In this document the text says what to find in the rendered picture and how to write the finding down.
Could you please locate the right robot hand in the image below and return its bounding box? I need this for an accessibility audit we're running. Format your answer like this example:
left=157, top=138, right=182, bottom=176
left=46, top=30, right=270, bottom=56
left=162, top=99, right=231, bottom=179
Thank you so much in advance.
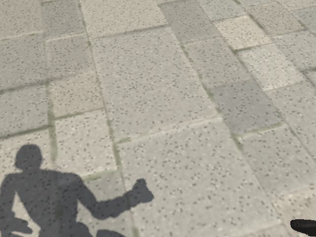
left=290, top=219, right=316, bottom=237

